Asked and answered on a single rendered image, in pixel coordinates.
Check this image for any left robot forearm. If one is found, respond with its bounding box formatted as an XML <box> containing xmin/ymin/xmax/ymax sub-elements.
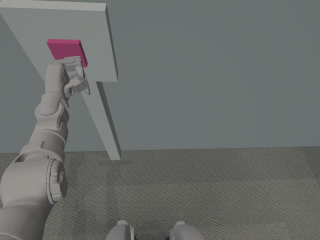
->
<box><xmin>0</xmin><ymin>92</ymin><xmax>70</xmax><ymax>205</ymax></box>

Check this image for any robot left upper arm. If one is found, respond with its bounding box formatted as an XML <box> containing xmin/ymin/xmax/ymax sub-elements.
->
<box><xmin>0</xmin><ymin>158</ymin><xmax>68</xmax><ymax>240</ymax></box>

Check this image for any panel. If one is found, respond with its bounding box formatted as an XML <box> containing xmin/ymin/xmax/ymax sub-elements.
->
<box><xmin>0</xmin><ymin>0</ymin><xmax>121</xmax><ymax>161</ymax></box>

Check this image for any button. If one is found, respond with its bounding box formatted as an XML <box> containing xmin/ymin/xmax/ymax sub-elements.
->
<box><xmin>47</xmin><ymin>39</ymin><xmax>88</xmax><ymax>67</ymax></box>

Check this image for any robot left hand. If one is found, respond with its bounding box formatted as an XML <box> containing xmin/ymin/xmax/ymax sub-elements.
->
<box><xmin>45</xmin><ymin>56</ymin><xmax>90</xmax><ymax>101</ymax></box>

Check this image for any robot left thigh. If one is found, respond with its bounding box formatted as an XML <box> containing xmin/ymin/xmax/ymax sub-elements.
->
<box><xmin>105</xmin><ymin>224</ymin><xmax>135</xmax><ymax>240</ymax></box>

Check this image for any left robot shin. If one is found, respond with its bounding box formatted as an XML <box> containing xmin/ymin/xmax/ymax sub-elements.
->
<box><xmin>117</xmin><ymin>220</ymin><xmax>128</xmax><ymax>225</ymax></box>

